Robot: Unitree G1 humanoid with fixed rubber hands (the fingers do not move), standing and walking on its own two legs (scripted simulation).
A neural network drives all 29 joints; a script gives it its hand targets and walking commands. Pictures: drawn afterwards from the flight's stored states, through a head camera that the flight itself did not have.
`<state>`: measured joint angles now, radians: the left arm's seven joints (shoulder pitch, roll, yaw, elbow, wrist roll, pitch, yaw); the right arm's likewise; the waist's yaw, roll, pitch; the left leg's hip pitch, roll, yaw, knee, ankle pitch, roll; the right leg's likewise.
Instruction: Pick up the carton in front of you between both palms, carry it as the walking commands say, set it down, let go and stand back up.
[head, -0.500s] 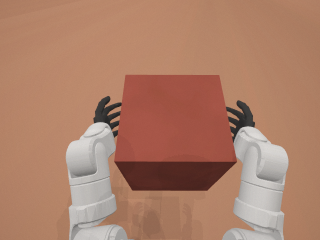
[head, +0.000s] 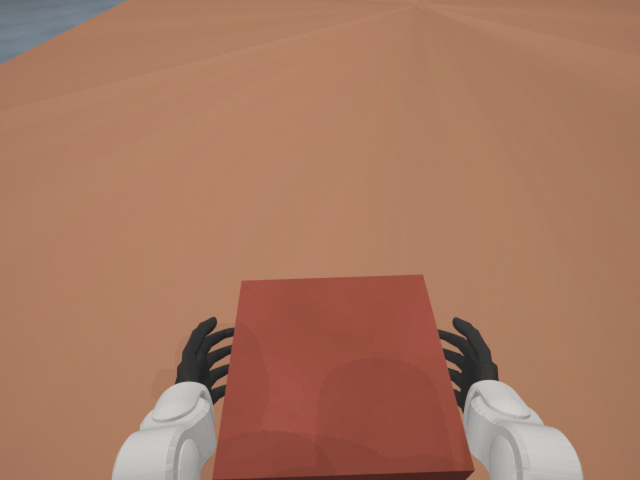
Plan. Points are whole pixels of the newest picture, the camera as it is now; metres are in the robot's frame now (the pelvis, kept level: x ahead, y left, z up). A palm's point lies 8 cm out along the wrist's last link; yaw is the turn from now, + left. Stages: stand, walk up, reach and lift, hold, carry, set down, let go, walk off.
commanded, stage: carry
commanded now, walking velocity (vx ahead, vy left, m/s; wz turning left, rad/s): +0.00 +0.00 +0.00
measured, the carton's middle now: (336, 407) +0.23 +0.01 +0.01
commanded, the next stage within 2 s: none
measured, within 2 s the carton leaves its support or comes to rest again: neither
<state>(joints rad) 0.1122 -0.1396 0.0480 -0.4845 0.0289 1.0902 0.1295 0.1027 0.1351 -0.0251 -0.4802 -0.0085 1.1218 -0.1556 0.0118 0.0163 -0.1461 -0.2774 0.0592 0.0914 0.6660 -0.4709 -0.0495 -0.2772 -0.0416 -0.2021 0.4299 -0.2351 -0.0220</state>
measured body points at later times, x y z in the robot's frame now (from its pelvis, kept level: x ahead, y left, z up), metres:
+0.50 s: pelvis +0.13 +0.03 +0.01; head +0.13 +0.04 +0.46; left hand +0.39 +0.18 +0.07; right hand +0.39 -0.12 +0.07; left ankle +0.17 +0.11 -0.73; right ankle +0.00 -0.09 -0.71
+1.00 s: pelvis +0.17 +0.02 -0.01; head +0.17 +0.03 +0.44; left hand +0.47 +0.17 +0.02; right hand +0.47 -0.13 +0.02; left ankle +0.18 +0.10 -0.74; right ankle +0.09 -0.10 -0.74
